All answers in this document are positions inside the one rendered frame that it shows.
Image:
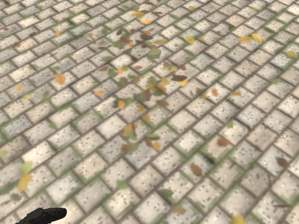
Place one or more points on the left robot hand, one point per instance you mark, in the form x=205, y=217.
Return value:
x=44, y=216

